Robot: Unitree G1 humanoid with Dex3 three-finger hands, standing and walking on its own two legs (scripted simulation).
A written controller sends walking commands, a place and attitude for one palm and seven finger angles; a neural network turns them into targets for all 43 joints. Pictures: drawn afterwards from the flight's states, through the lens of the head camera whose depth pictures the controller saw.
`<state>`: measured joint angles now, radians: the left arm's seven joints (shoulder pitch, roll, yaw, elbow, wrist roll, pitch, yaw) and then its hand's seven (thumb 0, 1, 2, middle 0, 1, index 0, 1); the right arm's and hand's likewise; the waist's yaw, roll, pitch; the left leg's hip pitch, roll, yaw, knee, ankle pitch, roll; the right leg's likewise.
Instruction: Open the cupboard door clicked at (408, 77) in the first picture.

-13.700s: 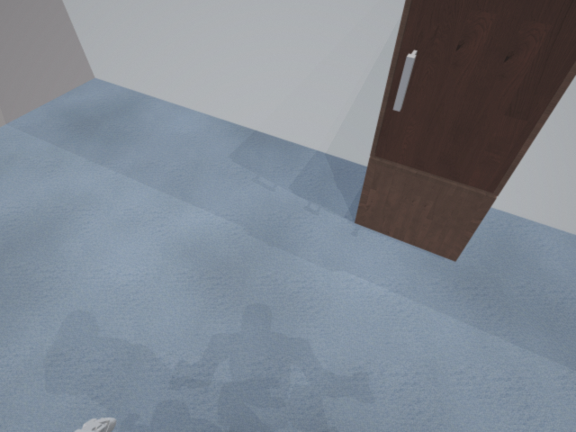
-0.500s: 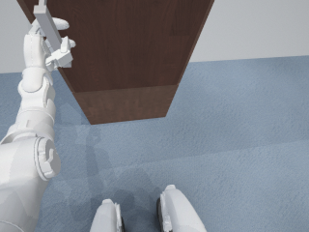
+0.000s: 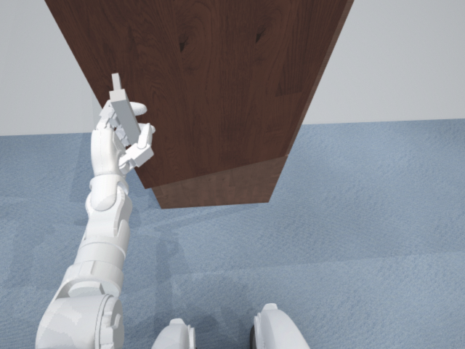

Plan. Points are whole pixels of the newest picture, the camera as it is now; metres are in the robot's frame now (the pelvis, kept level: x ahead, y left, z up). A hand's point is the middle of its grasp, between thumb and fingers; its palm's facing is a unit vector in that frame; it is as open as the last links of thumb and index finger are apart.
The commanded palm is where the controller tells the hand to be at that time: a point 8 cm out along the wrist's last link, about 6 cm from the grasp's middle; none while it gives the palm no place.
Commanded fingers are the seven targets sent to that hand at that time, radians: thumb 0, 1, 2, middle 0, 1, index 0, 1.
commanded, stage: pull the door open along its arc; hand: left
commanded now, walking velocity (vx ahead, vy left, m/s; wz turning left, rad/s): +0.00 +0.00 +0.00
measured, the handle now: (131, 121) +0.50 +0.16 +0.05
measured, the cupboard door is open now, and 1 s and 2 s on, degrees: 12 39 43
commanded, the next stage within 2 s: open thumb and fingers to let go in 0.60 s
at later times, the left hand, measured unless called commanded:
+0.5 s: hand (195, 208) +0.33 +0.05 +0.04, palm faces +0.39 -0.92 -0.01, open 5.9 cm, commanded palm +0.26 +0.08 +0.04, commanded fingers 0.00 0.90 0.90 -0.40 -1.35 -0.40 -1.35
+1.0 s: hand (209, 224) +0.31 +0.03 +0.04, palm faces +0.41 -0.91 -0.04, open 8.1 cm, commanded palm +0.26 +0.06 +0.04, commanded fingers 0.00 -0.22 0.42 -0.32 -1.23 -0.32 -1.23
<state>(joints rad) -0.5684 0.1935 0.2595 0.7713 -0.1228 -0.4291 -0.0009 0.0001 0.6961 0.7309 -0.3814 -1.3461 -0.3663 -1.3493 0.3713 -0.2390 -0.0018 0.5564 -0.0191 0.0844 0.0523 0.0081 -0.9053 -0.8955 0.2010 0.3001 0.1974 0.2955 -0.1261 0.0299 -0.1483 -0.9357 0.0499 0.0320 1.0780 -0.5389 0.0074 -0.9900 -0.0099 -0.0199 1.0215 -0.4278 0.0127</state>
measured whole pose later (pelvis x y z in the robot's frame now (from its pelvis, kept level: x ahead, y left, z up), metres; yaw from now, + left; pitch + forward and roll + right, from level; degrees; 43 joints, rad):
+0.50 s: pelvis +0.00 -0.03 +0.01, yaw +3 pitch +17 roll +1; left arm -0.10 -0.13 -0.16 0.39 0.13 -0.39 0.61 0.00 0.70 0.75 -0.36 -1.33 -0.37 -1.34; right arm 0.19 -0.16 -0.02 0.57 -0.10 0.00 0.05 0.01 -0.91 -0.90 0.20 0.30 0.20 0.30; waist -0.02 0.02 -0.15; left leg -0.80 0.03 -0.01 1.04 -0.53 -0.04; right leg -0.87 -0.03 -0.06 1.05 -0.47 -0.03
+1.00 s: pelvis -0.01 -0.06 +0.00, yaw +5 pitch +15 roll +2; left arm -0.05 -0.12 -0.20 0.34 0.11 -0.36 0.61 0.00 0.35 0.66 -0.36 -1.29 -0.37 -1.30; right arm 0.17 -0.19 -0.02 0.60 -0.09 -0.05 0.02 0.01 -0.91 -0.90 0.20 0.30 0.20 0.30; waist -0.01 0.03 -0.15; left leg -0.81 0.02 -0.05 1.05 -0.50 -0.06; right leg -0.87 -0.04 -0.10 1.08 -0.48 -0.07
